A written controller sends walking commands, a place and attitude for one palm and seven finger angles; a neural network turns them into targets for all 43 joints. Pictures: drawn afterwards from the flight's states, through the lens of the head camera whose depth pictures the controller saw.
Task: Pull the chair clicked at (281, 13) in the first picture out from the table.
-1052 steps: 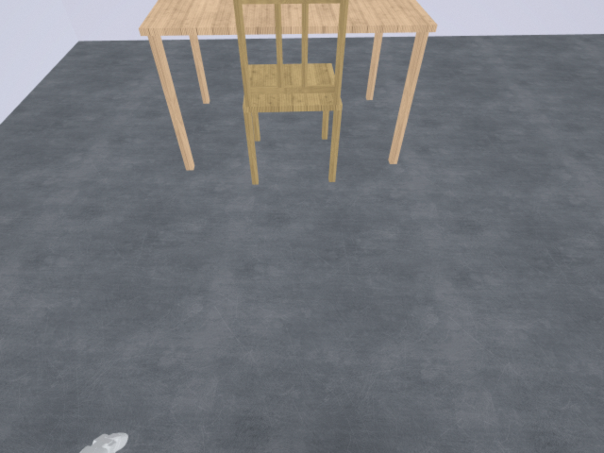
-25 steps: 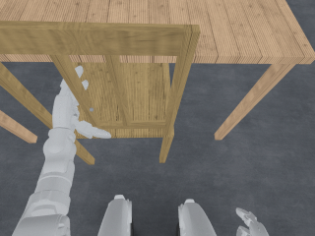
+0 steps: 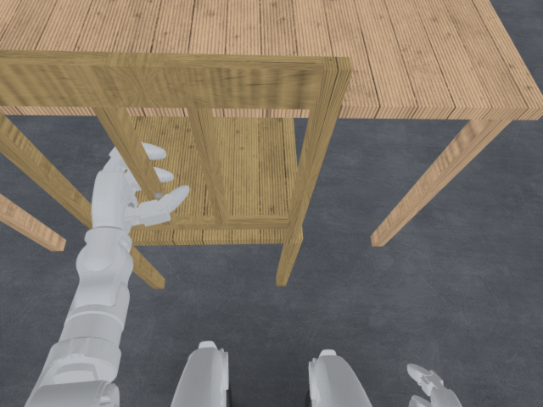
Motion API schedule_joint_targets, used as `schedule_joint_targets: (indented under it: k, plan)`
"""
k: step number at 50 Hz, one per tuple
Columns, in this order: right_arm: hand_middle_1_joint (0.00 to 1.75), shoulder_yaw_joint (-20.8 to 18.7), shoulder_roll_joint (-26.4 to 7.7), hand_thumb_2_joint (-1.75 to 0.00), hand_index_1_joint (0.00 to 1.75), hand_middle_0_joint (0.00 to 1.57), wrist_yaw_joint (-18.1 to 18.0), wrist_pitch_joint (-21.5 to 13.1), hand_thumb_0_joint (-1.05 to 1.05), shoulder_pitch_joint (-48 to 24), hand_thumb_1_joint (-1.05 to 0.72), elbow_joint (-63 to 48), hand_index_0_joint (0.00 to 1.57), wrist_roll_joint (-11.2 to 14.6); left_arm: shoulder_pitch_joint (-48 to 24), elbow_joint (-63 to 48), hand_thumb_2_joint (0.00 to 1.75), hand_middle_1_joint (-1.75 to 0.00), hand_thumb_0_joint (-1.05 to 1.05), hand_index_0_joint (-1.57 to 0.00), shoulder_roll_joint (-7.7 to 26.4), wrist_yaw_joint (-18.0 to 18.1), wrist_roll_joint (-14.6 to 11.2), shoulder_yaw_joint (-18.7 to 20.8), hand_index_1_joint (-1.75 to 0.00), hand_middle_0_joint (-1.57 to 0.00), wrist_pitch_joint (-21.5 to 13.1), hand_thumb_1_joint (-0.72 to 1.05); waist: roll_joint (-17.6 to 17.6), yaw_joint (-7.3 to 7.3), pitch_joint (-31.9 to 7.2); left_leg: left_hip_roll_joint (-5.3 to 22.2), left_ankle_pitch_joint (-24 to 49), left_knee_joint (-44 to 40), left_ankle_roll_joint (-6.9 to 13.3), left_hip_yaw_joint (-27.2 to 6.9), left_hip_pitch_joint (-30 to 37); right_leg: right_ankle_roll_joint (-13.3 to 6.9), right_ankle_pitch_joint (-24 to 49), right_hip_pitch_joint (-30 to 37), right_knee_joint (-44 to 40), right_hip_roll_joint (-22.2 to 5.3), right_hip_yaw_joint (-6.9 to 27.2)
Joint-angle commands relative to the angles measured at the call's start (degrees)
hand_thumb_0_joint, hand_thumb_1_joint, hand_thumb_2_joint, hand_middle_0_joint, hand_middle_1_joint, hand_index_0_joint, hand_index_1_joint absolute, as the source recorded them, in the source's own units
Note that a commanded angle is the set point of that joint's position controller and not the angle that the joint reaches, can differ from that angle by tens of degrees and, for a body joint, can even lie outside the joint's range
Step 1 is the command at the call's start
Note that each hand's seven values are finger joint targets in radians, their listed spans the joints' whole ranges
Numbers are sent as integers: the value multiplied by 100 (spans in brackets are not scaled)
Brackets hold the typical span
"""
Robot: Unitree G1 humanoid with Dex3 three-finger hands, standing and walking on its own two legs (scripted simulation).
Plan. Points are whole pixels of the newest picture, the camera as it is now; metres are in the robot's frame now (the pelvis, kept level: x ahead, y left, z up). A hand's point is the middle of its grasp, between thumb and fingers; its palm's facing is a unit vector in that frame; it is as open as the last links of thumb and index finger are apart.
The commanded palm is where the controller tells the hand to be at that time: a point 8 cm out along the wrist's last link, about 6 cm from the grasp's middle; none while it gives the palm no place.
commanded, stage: hook a spindle and tug to test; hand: left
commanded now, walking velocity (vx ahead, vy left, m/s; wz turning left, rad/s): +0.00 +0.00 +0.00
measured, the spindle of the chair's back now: (146, 177) +0.44 +0.19 +0.02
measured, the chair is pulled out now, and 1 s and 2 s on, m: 0.00 0.03 0.15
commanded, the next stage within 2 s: step backward, pulling the chair out in 0.76 s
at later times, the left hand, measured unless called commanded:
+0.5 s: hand (159, 201) +0.40 +0.16 +0.02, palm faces +0.00 -1.00 -0.03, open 5.6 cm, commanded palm +0.36 +0.20 +0.02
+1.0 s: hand (160, 212) +0.38 +0.15 +0.03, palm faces +0.05 -0.99 -0.15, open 5.8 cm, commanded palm +0.35 +0.20 +0.03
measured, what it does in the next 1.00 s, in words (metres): stands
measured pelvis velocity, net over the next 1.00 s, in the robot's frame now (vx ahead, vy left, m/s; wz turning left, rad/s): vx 0.02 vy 0.01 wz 0.01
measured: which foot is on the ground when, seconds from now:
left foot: down 0.00-1.00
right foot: down 0.00-1.00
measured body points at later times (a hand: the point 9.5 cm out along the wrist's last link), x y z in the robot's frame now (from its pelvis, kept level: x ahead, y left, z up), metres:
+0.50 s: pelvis +0.02 +0.01 +0.01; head +0.15 +0.02 +0.44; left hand +0.39 +0.22 +0.03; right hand +0.14 -0.24 -0.11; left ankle +0.03 +0.12 -0.63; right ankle +0.00 -0.16 -0.63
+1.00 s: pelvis +0.02 +0.01 +0.05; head +0.13 +0.00 +0.49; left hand +0.37 +0.21 +0.05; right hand +0.15 -0.23 -0.07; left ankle +0.03 +0.12 -0.63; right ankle +0.00 -0.16 -0.62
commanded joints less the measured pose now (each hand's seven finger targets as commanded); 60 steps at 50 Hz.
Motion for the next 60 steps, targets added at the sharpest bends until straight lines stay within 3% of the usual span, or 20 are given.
schedule_joint_targets:
  k: [1,3,4,5,9,18,33,39,43,44,45,47,49,50,52,53,54,57,58,60]
  plan:
    - [30,-372,-872,-90,30,20,-46,-196,0,367,-90,-549,20,34,-1141,-1505,85,-145,0,-50,455,-229,17,-166,-145,-50,-534,79,273,-58,-2681,-221,2565,-778,57,-100,2788,-441,2295,755,-832,317,-254]
    - [30,-371,-873,-90,30,20,-47,-201,0,379,-90,-572,20,21,-960,-1620,90,-145,0,-50,510,-205,25,-122,-145,-50,-545,90,200,-22,-2762,-225,2744,-772,69,-106,2799,-442,2462,872,-799,319,-250]
    - [30,-362,-847,-90,30,20,-29,-197,0,357,-90,-578,20,26,-911,-1550,90,-145,0,-50,363,-220,38,-251,-145,-50,-530,90,203,-69,-2679,-231,2669,-780,69,-84,2745,-429,2446,839,-810,317,-253]
    - [30,-360,-856,-90,30,20,-35,-187,0,362,-90,-535,20,28,-1047,-1487,90,-145,0,-50,465,-209,31,-158,-145,-50,-534,90,188,-91,-2582,-219,2636,-762,67,-84,2673,-430,2435,797,-806,312,-251]
    - [30,-364,-828,-90,30,20,4,-174,0,340,-90,-616,20,26,-644,-1615,90,-145,0,-50,294,-207,45,-282,-145,-50,-522,90,358,-14,-2575,-206,2870,-813,45,-98,2837,-438,2471,816,-792,310,-273]
    - [30,-373,-826,-90,30,20,46,-115,0,310,-90,-776,20,21,108,-1906,90,-145,0,-50,376,-209,12,-179,-145,-50,-438,90,174,108,-2612,-213,3109,-830,56,-67,2759,-438,2774,1118,-769,308,-256]
    - [30,-400,-748,-90,30,20,95,-88,0,195,-90,-999,20,41,1080,-2632,90,-145,0,-50,102,-168,9,-445,-145,-50,-381,90,184,166,-2510,-170,3461,-820,54,-65,2848,-411,2915,1183,-725,289,-251]
    - [30,-371,-762,-90,30,20,52,-72,0,140,-90,-943,20,23,786,-2555,90,-145,0,-50,219,-95,99,-406,-145,-50,-408,90,27,69,-2299,-209,2995,-757,70,-40,2541,-412,2795,1079,-675,283,-243]
    - [30,-386,-745,-90,30,20,35,-96,0,126,-90,-992,20,23,539,-3016,90,-145,0,-50,-25,-99,86,-728,-145,-50,-391,90,452,71,-2606,-195,3264,-749,62,-80,2956,-419,2758,1022,-696,265,-234]
    - [30,-335,-765,-90,30,20,-222,358,0,512,-90,-1169,20,308,-816,-3870,90,-145,0,-50,2143,582,611,504,-145,-50,169,90,1021,411,-4108,-108,3256,-1937,103,64,5374,-551,3464,3233,-1639,-67,108]
    - [30,-335,-599,-90,30,20,-382,410,0,410,-90,-1356,20,341,-697,-4005,90,-145,0,-50,1444,813,615,17,-145,-50,484,90,1339,287,-3816,-216,3668,-2069,122,73,5741,-495,4129,3340,-1883,-55,82]
    - [30,-243,-538,-90,30,20,-525,446,0,295,-90,-1320,20,361,46,-3374,90,-145,0,-50,1060,980,614,-196,-145,-50,933,90,1132,245,-3204,-78,4530,-2210,148,-34,5470,-405,4440,3259,-1946,-107,27]
    - [30,-140,-513,-90,30,20,-614,603,0,224,-90,-1130,20,381,527,-2180,90,-145,0,-50,553,1013,657,-549,-145,-50,1347,90,583,216,-2223,152,4954,-2494,195,-208,5185,-305,4164,3149,-2220,-39,-86]
    - [30,-95,-529,-90,30,20,-628,655,0,219,-90,-1009,20,382,396,-1739,90,-145,0,-50,385,1016,653,-734,-145,-50,1463,90,147,181,-1691,218,4613,-2659,208,-202,4854,-274,4285,3313,-2507,-76,-73]
    - [30,-62,-616,-90,30,20,-688,719,0,88,-90,-875,20,385,3,-1052,90,-145,0,-50,452,1035,659,-792,-145,-50,1572,90,-515,138,-1034,313,3539,-3041,178,-186,4401,-245,4270,3695,-3024,-200,49]
    - [30,-93,-673,-90,30,20,-740,710,0,26,-90,-851,20,373,-458,-1108,90,-145,0,-50,738,1065,643,-622,-145,-50,1472,90,-449,159,-1026,304,3376,-3186,141,-130,4455,-262,4421,3879,-3187,-307,129]
    - [30,-60,-650,-90,30,20,-756,700,0,22,-90,-757,20,343,-490,-751,90,-145,0,-50,629,1065,666,-707,-145,-50,1433,90,-296,128,-953,315,3392,-3343,127,-82,4615,-254,4498,3995,-3310,-358,125]
    - [30,-56,-663,-90,30,20,-768,709,0,12,-90,-584,20,302,-506,-346,90,-145,0,-50,493,1038,717,-881,-145,-50,1317,90,777,203,-1055,464,4456,-3633,161,-16,5423,-238,4651,4226,-3465,-345,50]
    - [30,-90,-708,-90,30,20,-772,722,0,9,-90,-560,20,279,-492,-372,90,-145,0,-50,664,1038,745,-760,-145,-50,1291,90,974,237,-1109,500,4918,-3658,155,-36,5665,-255,4761,4314,-3537,-309,28]
    - [30,-91,-671,-90,30,20,-725,768,0,-25,-90,-557,20,279,-287,-216,90,-145,0,-50,488,1002,734,-890,-145,-50,1273,90,1020,270,-1222,532,5236,-3683,116,-18,5924,-281,4830,4523,-3713,-292,3]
